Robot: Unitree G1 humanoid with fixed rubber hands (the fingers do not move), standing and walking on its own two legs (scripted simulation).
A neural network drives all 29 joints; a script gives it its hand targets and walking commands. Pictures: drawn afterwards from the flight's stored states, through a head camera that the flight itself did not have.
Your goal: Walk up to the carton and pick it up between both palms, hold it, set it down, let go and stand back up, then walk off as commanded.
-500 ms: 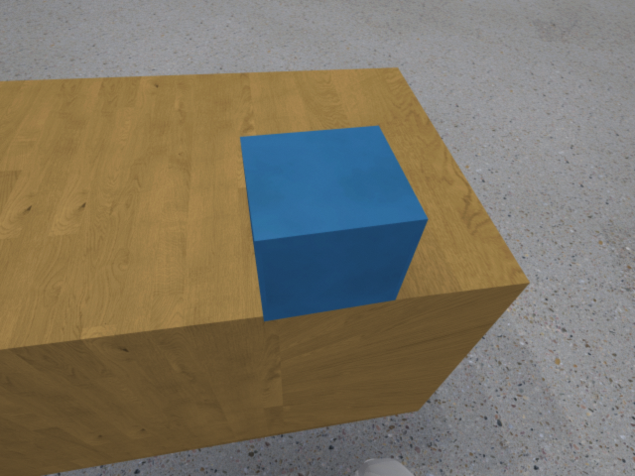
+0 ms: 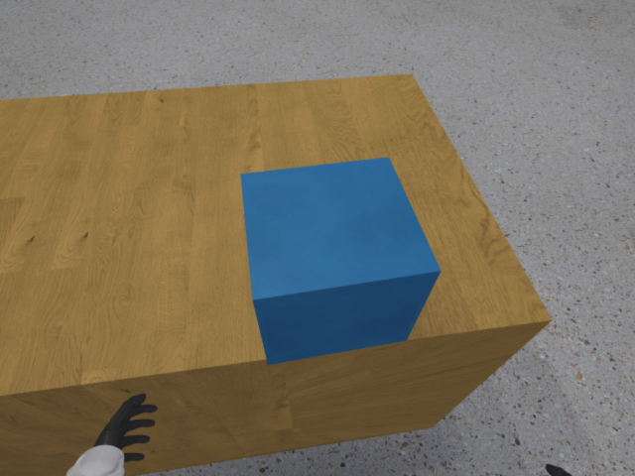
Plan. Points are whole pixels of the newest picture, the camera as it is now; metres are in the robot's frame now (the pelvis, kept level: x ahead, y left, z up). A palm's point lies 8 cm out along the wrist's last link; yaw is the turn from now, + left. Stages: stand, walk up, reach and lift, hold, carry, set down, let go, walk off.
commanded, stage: walk up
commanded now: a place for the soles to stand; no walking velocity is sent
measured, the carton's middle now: (328, 261) +0.38 -0.01 +0.03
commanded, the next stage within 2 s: none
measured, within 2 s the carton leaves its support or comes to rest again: neither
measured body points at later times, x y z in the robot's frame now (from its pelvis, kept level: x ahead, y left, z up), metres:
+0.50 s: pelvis -0.03 -0.02 +0.01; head -0.02 -0.02 +0.46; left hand +0.03 +0.27 -0.13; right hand +0.06 -0.31 -0.13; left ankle -0.04 +0.11 -0.74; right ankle +0.02 -0.14 -0.74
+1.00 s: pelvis -0.03 -0.04 +0.00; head -0.02 -0.04 +0.45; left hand +0.04 +0.27 -0.12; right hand +0.05 -0.33 -0.13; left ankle -0.04 +0.11 -0.74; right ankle +0.02 -0.14 -0.74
